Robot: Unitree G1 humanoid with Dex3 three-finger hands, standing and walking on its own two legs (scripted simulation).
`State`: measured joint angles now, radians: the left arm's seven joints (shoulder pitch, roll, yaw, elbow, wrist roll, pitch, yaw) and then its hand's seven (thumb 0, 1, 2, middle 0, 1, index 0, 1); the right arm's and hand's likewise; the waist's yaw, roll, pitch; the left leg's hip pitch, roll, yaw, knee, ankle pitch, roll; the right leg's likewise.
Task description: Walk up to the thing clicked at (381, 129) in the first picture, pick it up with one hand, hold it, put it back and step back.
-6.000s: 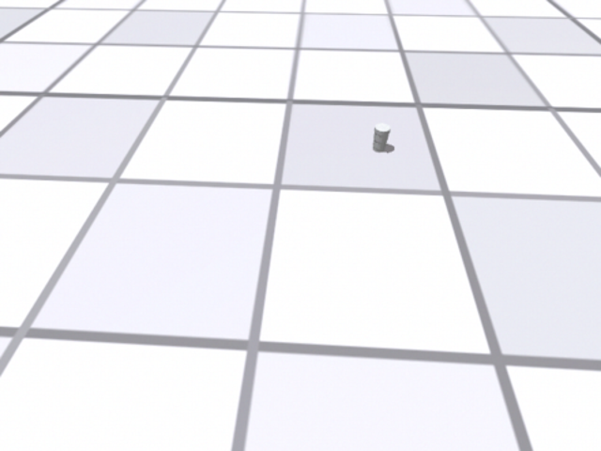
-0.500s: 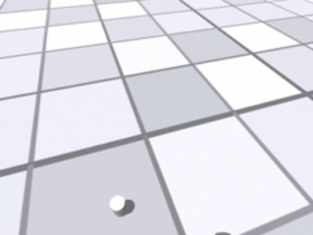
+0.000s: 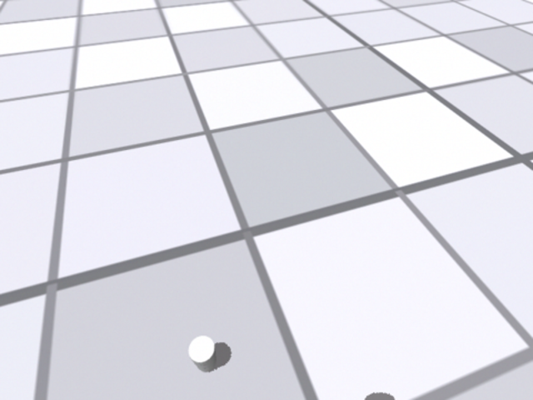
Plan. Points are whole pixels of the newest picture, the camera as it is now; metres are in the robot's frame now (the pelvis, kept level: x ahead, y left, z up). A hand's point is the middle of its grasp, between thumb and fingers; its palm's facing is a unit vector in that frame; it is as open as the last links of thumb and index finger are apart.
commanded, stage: walk up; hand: left
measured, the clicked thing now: (204, 355) +0.43 +0.21 -0.71
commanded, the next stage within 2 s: none
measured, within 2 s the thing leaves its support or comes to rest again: neither
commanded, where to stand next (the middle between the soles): +0.08 -0.01 m, yaw +0 degrees
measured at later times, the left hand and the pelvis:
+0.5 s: hand out of the picture +0.07 +0.25 -0.16, palm faces -0.02 -0.94 -0.33, open 7.4 cm; pelvis +0.01 +0.00 +0.00, yaw +0 degrees
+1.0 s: hand out of the picture +0.16 +0.27 -0.16, palm faces -0.02 -0.93 -0.36, open 7.4 cm; pelvis +0.10 +0.01 -0.01, yaw -1 degrees
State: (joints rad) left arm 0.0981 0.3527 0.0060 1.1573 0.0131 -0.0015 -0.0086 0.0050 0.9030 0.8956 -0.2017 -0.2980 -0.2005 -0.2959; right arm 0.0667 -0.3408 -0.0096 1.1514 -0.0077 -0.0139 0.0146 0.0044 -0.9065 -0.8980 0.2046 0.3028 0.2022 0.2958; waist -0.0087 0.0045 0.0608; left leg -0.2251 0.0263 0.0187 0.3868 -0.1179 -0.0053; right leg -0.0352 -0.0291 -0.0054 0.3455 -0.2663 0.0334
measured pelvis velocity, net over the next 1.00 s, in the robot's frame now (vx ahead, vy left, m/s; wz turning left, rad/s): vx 0.10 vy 0.01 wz -0.01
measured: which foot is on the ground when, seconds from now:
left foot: down 0.00-0.62, up 0.64-0.76, down 0.78-1.00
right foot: down 0.00-0.82, up 0.84-1.00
